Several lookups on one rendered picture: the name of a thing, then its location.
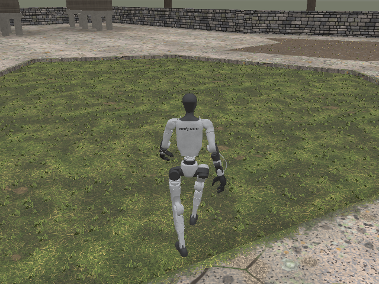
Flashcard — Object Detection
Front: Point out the robot left shin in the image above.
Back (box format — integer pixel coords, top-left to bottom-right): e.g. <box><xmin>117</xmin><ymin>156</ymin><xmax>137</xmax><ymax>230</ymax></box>
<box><xmin>172</xmin><ymin>205</ymin><xmax>185</xmax><ymax>249</ymax></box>

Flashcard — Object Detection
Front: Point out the robot right upper arm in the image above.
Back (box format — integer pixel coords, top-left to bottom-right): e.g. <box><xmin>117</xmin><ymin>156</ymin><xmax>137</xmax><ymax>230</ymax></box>
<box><xmin>202</xmin><ymin>119</ymin><xmax>216</xmax><ymax>153</ymax></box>

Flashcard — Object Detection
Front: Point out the robot left upper arm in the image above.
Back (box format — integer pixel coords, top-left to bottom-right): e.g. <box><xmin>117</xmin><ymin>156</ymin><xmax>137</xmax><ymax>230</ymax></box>
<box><xmin>161</xmin><ymin>118</ymin><xmax>177</xmax><ymax>149</ymax></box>

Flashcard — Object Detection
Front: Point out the robot left forearm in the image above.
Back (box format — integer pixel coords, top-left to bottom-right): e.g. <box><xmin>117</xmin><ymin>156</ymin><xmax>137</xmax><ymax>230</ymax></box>
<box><xmin>159</xmin><ymin>140</ymin><xmax>167</xmax><ymax>154</ymax></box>

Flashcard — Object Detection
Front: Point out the right robot foot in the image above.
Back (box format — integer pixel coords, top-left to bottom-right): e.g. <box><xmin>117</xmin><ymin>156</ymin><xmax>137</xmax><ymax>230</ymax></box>
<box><xmin>189</xmin><ymin>214</ymin><xmax>198</xmax><ymax>225</ymax></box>

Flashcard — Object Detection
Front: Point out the right robot hand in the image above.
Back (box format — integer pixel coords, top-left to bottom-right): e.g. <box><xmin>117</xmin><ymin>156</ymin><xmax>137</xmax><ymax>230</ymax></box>
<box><xmin>212</xmin><ymin>175</ymin><xmax>226</xmax><ymax>193</ymax></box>

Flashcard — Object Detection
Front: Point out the robot right forearm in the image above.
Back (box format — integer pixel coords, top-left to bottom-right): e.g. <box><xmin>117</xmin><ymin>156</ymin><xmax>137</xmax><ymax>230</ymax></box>
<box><xmin>211</xmin><ymin>143</ymin><xmax>224</xmax><ymax>176</ymax></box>

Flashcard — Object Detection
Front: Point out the left robot hand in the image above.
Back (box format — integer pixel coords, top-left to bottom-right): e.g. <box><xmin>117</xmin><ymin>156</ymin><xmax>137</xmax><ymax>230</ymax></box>
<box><xmin>160</xmin><ymin>151</ymin><xmax>174</xmax><ymax>161</ymax></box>

